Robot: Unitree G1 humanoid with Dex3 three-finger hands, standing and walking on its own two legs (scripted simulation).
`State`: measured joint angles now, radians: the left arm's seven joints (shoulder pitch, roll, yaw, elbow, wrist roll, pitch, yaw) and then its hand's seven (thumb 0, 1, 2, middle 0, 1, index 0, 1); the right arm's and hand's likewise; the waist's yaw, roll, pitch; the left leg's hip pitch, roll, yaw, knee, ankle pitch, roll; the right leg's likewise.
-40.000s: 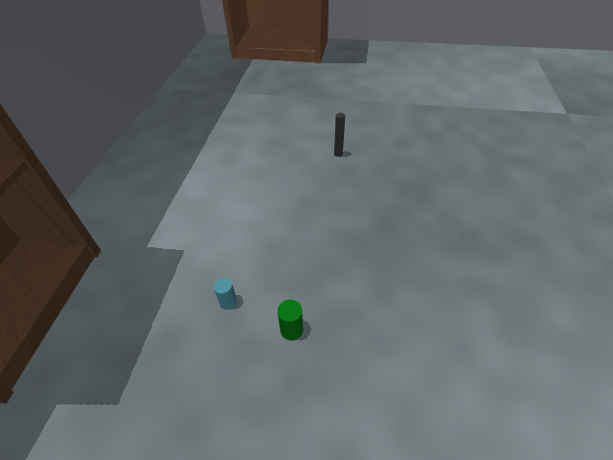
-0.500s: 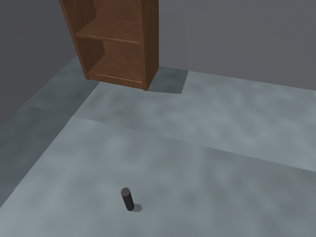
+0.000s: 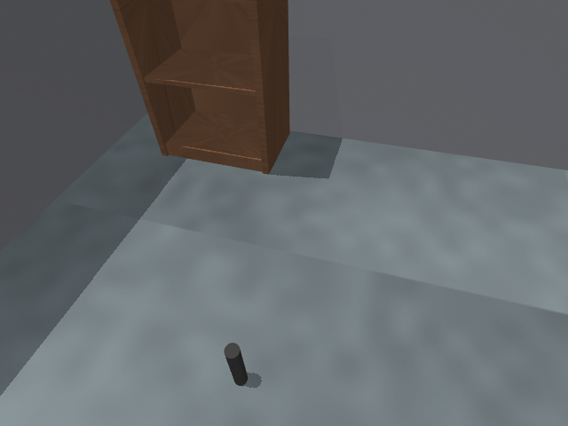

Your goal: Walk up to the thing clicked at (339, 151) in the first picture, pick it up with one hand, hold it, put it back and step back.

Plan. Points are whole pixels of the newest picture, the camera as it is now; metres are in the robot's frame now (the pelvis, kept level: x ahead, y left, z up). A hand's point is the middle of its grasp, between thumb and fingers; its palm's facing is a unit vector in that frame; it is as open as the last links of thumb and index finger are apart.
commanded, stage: stand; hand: left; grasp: from the side
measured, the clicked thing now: (236, 365) +0.45 +0.19 -0.66
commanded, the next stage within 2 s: step back in 1.32 s
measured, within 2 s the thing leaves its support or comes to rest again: neither
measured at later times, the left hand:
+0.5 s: hand out of the picture +0.07 +0.24 -0.16, palm faces -0.02 -0.94 -0.35, open 7.4 cm
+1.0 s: hand out of the picture +0.09 +0.23 -0.15, palm faces -0.03 -0.94 -0.34, open 7.4 cm
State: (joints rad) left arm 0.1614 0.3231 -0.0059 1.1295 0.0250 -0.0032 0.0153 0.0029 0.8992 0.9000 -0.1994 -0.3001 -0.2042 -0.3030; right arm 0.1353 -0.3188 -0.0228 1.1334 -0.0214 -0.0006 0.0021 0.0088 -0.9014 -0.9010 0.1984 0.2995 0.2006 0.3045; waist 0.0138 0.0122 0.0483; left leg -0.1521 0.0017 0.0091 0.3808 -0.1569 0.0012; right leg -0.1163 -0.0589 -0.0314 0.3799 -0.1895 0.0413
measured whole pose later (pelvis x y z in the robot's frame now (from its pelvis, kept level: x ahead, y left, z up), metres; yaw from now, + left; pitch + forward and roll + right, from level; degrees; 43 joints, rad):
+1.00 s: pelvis +0.02 -0.02 +0.00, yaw -1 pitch -2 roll +0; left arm 0.11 0.33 0.00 1.14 0.01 -0.01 0.00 0.00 0.90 0.90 -0.20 -0.30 -0.20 -0.30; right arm 0.11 -0.34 -0.01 1.16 -0.01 -0.01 0.00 0.01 -0.90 -0.90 0.20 0.30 0.20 0.30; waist 0.00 0.01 0.05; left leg -0.12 0.03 0.01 0.32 -0.16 -0.02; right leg -0.09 -0.03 -0.03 0.33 -0.19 0.02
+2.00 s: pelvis -0.10 +0.01 -0.03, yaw -5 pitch -2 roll -1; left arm 0.13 0.36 0.07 0.91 0.02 0.05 0.00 0.00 0.90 0.90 -0.20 -0.30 -0.20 -0.30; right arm 0.10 -0.39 -0.04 0.87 -0.02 0.04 0.00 0.01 -0.90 -0.90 0.20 0.30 0.20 0.30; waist -0.01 0.04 0.19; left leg -0.43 0.05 0.04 0.71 -0.23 0.02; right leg -0.24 0.05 0.04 0.68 -0.39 -0.01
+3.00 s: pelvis -0.40 +0.00 -0.02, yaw -1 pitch -2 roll +2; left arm 0.17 0.36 0.07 0.79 0.04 0.05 0.02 0.01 0.90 0.90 -0.20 -0.30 -0.21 -0.30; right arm 0.22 -0.41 -0.05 0.88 -0.01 0.05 -0.02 0.01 -0.90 -0.90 0.20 0.30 0.20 0.30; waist 0.01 0.02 0.15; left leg -0.38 -0.09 -0.09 0.99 -0.51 -0.03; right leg -0.33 -0.03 -0.01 0.64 -0.27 -0.02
